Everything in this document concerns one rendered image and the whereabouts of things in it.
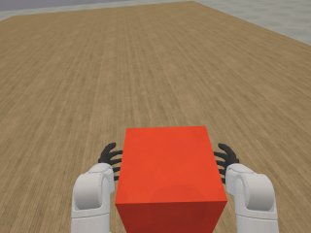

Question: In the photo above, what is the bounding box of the robot left hand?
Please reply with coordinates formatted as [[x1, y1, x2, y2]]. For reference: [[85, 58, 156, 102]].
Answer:
[[98, 142, 123, 181]]

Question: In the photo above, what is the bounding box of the robot right hand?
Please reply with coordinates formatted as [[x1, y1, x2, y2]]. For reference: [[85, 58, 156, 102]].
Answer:
[[213, 143, 240, 184]]

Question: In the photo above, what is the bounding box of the right robot forearm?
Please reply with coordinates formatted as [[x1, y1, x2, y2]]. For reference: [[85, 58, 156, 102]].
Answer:
[[225, 163, 279, 233]]

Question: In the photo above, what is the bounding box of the carton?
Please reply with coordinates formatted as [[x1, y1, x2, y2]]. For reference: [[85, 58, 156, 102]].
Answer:
[[115, 125, 227, 233]]

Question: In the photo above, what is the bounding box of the left robot forearm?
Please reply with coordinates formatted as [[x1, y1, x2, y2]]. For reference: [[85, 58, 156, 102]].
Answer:
[[71, 162, 115, 233]]

